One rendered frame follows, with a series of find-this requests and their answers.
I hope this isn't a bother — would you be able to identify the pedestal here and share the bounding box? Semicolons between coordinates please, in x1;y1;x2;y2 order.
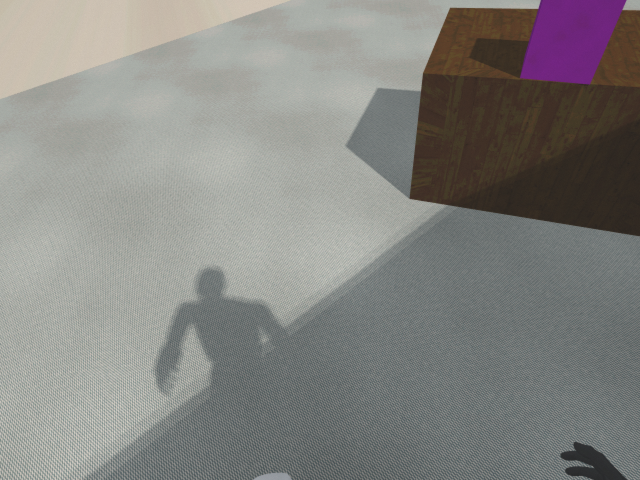
410;8;640;236

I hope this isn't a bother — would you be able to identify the right robot hand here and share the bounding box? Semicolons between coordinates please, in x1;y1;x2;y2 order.
560;442;627;480

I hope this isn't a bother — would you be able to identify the carton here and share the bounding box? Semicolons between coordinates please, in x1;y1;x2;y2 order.
520;0;626;85

